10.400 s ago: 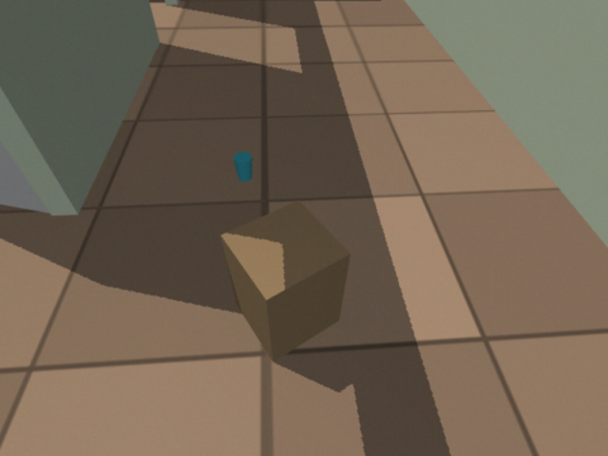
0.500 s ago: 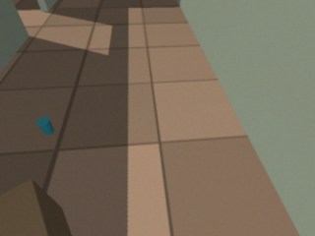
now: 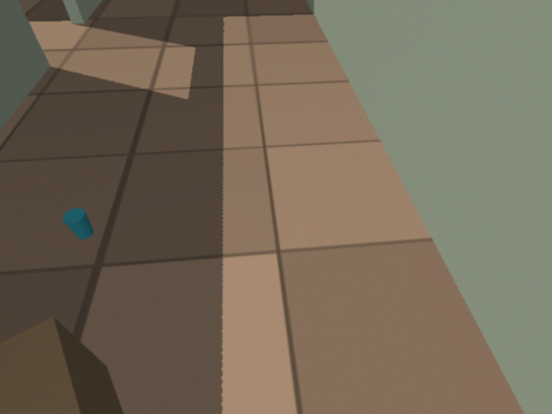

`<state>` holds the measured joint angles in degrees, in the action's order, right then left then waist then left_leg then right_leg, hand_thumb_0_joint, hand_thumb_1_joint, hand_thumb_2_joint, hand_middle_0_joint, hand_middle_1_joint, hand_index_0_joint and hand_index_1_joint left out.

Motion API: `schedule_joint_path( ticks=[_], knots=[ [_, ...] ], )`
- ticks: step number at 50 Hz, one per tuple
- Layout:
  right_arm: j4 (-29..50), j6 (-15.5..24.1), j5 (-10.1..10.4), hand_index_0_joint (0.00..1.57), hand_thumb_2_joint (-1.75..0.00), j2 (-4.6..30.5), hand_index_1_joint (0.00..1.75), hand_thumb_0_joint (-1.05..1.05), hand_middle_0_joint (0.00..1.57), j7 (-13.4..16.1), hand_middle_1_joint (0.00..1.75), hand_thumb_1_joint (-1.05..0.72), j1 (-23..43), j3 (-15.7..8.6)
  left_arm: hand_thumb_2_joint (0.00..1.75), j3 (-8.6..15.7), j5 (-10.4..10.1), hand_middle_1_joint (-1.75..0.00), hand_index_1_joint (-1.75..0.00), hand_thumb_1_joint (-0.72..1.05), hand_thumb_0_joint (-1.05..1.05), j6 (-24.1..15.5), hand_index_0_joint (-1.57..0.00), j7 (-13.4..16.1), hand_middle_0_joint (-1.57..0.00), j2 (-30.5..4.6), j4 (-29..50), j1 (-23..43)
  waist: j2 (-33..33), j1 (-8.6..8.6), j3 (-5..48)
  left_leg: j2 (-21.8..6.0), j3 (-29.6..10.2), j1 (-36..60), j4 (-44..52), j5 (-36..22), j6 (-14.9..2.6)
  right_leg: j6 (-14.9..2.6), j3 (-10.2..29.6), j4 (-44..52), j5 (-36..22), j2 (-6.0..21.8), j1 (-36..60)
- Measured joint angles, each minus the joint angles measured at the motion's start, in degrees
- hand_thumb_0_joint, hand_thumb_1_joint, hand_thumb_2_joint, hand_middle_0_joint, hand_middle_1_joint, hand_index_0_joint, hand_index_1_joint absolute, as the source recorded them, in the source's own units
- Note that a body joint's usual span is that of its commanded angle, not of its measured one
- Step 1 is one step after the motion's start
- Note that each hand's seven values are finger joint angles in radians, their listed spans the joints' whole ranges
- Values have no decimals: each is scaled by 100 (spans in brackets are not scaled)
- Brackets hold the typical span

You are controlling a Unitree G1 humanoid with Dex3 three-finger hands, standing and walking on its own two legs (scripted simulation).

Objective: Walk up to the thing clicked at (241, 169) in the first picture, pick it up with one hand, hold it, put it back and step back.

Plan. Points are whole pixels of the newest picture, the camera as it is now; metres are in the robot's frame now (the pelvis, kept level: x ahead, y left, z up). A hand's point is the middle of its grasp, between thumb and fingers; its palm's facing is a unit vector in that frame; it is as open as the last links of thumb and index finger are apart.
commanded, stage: stand
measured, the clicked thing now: (80, 224) +1.05 +0.90 -0.72
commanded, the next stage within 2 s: walk up in 1.56 s
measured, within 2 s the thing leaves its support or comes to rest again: neither
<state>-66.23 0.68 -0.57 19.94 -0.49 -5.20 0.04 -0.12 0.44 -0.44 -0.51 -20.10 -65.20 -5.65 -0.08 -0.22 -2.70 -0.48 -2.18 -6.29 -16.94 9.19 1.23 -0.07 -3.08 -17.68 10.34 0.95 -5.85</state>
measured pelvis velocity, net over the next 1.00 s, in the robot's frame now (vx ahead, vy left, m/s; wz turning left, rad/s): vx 0.01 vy -0.01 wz -0.01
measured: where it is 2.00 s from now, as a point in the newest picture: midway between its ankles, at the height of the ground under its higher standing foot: outside the picture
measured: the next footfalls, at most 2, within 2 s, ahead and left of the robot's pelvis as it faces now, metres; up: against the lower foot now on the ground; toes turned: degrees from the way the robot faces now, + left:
left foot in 1.86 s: +0.17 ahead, +0.18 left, +0.00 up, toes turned +4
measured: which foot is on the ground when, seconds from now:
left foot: down 0.00-1.00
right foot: down 0.00-1.00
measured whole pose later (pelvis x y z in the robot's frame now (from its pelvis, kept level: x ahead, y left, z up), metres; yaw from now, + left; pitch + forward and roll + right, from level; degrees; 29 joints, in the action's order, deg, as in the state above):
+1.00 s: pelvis +0.01 -0.01 +0.00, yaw -1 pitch -1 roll +0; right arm -65.3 0.6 -0.6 20.1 -0.3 -6.3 0.4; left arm -0.4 0.5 -0.5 -0.4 -20.3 -64.9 -6.2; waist -0.3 -0.2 -2.8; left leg -1.1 -1.7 -5.8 -16.8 9.8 1.7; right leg -0.5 -2.6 -17.8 10.9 0.3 -5.7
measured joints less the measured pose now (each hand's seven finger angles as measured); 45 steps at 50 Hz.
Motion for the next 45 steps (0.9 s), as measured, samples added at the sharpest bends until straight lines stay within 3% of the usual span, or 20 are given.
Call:
schedule_joint_path(
  ticks=[45],
  knots=[
    [82,-2,-8,21,-90,19,30,1,21,12,30,-91,-117,34,90,-19,6,-30,-30,91,0,0,-20,8,-20,-22,21,-63,-26,-3,-7,-58,48,48,28,43,41,-43,48,-20,46,-56,2]
  ],
)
